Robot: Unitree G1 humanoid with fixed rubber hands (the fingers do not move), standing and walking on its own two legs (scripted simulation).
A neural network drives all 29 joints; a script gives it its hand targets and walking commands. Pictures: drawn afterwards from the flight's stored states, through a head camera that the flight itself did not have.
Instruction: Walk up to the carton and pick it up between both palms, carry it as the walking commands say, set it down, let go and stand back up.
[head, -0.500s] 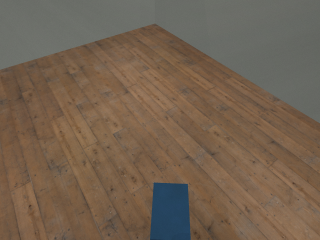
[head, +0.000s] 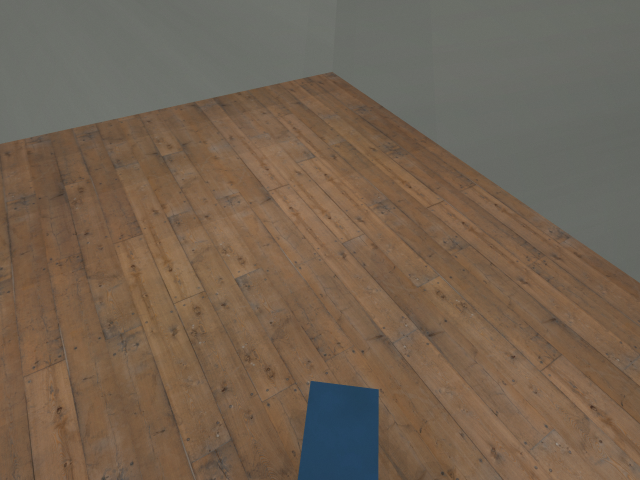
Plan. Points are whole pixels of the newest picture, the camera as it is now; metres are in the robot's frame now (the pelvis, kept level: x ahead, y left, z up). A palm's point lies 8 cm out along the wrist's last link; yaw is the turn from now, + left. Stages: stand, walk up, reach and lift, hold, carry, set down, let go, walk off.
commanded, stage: walk up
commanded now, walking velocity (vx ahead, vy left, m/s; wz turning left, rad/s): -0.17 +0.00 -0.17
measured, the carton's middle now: (336, 454) +0.36 -0.04 -0.64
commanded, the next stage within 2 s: stand in 1.32 s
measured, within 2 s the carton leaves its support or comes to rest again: neither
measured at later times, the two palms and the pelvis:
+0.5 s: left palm out of the picture +0.05 +0.17 -0.13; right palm out of the picture -0.06 -0.29 -0.15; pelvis -0.03 -0.05 +0.00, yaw -2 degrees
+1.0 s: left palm out of the picture +0.01 +0.18 -0.14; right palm out of the picture -0.06 -0.29 -0.14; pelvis -0.05 -0.06 +0.00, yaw -6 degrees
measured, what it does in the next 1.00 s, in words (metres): steps on the spot: right foot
